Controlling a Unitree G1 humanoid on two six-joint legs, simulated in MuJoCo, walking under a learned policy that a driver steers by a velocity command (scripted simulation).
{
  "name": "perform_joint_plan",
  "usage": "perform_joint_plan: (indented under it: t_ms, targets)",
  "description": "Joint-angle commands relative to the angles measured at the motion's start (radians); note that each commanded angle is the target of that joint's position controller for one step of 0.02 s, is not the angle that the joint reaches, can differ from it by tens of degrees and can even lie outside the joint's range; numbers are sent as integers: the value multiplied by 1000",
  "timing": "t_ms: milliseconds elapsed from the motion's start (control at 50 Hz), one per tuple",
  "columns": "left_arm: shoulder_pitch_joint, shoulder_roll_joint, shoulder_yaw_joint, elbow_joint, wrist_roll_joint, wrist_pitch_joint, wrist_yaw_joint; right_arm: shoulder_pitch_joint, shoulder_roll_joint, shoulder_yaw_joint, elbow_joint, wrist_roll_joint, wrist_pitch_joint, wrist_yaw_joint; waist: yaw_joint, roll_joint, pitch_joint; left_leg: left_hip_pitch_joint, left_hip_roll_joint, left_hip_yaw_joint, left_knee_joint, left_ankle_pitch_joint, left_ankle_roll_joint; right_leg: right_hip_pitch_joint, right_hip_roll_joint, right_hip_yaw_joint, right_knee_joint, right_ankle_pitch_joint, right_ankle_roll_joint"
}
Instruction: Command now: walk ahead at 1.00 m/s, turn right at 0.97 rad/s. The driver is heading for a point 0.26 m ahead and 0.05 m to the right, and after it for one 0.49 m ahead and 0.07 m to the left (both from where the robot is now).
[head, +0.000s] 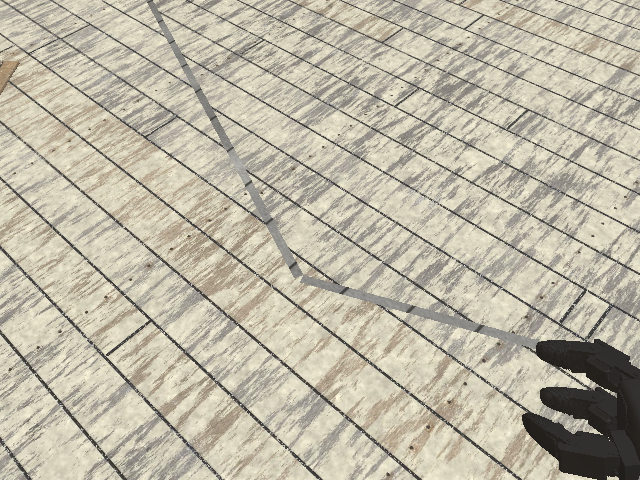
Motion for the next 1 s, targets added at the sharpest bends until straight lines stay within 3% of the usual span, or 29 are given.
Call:
perform_joint_plan:
  t_ms: [20,40,60,80,100,120,140,160,200,240,300,360,400,440,500,520,540,560,580,600,640,700,760,860,900,940,960,980,1000]
  targets:
    - [-34,146,50,-46,-3,0,12,-5,-150,-69,-63,28,-22,-4,-89,-138,-14,336,-45,62,-49,-37,13,-195,-166,188,-19,251,-71]
    - [-59,149,50,-55,12,4,5,148,-185,-95,-34,31,-26,-8,-181,-144,-107,482,-42,81,-30,-97,40,-168,-144,157,149,430,-38]
    - [-111,110,30,-90,43,7,-7,398,-207,-107,5,32,-18,-18,-309,-134,-283,799,53,27,75,-211,73,-296,-120,97,446,455,0]
    - [78,-52,-13,-122,23,3,-15,513,-289,-111,29,-18,-11,-14,-207,289,-477,1174,317,-488,-57,-593,218,-620,0,-3,840,-167,40]
    - [90,15,-30,-143,-41,-1,-10,488,-273,-109,40,-23,-9,9,-194,501,-465,1165,425,-864,-231,-1009,285,-828,-97,-74,1028,-112,44]
    - [-32,103,-12,-131,-30,8,-1,409,-172,-93,10,-17,2,0,-239,307,-286,1023,366,-715,-261,-984,252,-885,-146,-120,1072,0,53]
    - [-131,144,-1,-143,1,10,-4,385,-144,-84,30,-19,15,-6,-247,126,-173,887,318,-514,-247,-772,219,-871,-176,-157,1044,59,54]
    - [-205,138,2,-163,26,9,-9,381,-144,-82,54,-31,21,-7,-238,10,-97,763,275,-362,-239,-564,202,-831,-210,-168,996,85,51]
    - [-217,106,5,-185,8,20,-26,350,-99,-66,97,-38,15,-7,-182,46,-26,619,226,-177,-265,-384,187,-766,-273,-159,918,117,39]
    - [-222,71,-3,-202,-11,41,-33,343,-63,-57,136,-14,10,2,-155,68,6,571,225,-72,-293,-307,197,-792,-309,-170,900,101,34]
    - [-272,49,-17,-225,7,43,-40,350,-89,-60,171,-18,9,0,-138,19,62,514,224,53,-344,-184,213,-845,-311,-165,828,214,53]
    - [-365,52,-24,-243,30,16,-56,318,-138,-61,186,-27,13,-8,-132,-26,139,408,160,242,-359,182,193,-707,-239,-255,500,405,60]
    - [-438,37,-26,-255,36,-6,-80,390,-189,-66,219,-15,15,-14,-165,-26,108,399,168,290,-378,309,178,-508,-177,-332,307,541,49]
    - [-420,81,-5,-254,38,-14,-92,433,-247,-75,243,2,20,-20,-139,39,55,551,182,311,-288,626,166,-436,-98,-374,212,490,19]
    - [-88,178,48,-164,51,-2,-72,398,-250,-69,244,15,43,-32,65,80,-126,545,156,347,197,752,111,-35,-77,-325,21,624,-66]
    - [-35,242,51,-137,63,8,-51,442,-165,-49,210,-22,42,-33,14,-123,-224,297,39,339,581,-136,69,256,-263,-95,124,1076,-102]
    - [-98,268,28,-178,95,-3,-52,661,-72,2,225,-23,31,-5,-105,-290,-515,37,-70,154,970,-769,36,544,-595,384,162,1386,-366]
    - [-76,202,28,-172,84,5,-55,569,-203,-29,253,-6,31,2,-12,-75,-613,96,-28,17,970,-700,45,435,-530,329,85,1250,-326]
    - [-148,190,19,-158,62,4,-59,453,-186,-29,202,17,38,-3,-49,-69,-422,32,9,59,894,-648,44,287,-477,193,39,1112,-282]
    - [-218,151,10,-144,37,2,-57,396,-160,-25,191,9,47,-22,-92,11,-268,-8,44,97,797,-587,33,117,-421,120,-14,951,-230]
    - [-260,123,-1,-132,61,-8,-53,408,-155,-31,205,-6,83,-37,-151,-18,-168,123,73,96,715,-522,20,-153,-378,26,-84,962,-198]
    - [-300,116,0,-99,74,-15,-50,435,-101,-24,217,-16,110,-46,-192,-58,-175,249,75,115,549,-474,0,-328,-345,-86,-135,961,-196]
    - [-310,118,2,-66,73,1,-34,364,-76,-14,213,-25,120,-47,-174,-88,-192,307,67,130,349,-319,-1,-355,-304,-155,-144,833,-161]
    - [-294,102,-9,-13,69,25,-29,248,-99,-20,199,-23,130,-38,-143,-106,-132,376,44,125,110,-218,30,-363,-302,-106,-144,373,-114]
    - [-267,61,-26,12,60,27,-30,254,-101,-20,203,-47,124,-32,-160,-86,-113,468,43,127,-58,-114,64,-381,-247,-114,-83,217,-35]
    - [-111,48,-26,49,67,27,-24,182,-194,-36,181,-50,125,-36,-50,127,-89,452,171,17,-97,-67,145,-401,-115,-209,-3,18,57]
    - [-152,48,-31,49,70,36,-15,174,-141,-31,194,-46,126,-29,-76,153,-91,325,138,16,-144,-331,142,-271,-124,-241,-1,100,81]
    - [-216,84,-21,42,68,50,-8,161,-94,-17,190,-46,125,-23,-100,97,-50,274,87,49,-160,-424,116,-257,-131,-227,-7,123,81]
    - [-236,87,-17,45,65,61,-2,157,-93,-13,196,-45,120,-20,-105,75,-31,266,68,73,-155,-408,96,-258,-139,-216,-7,137,73]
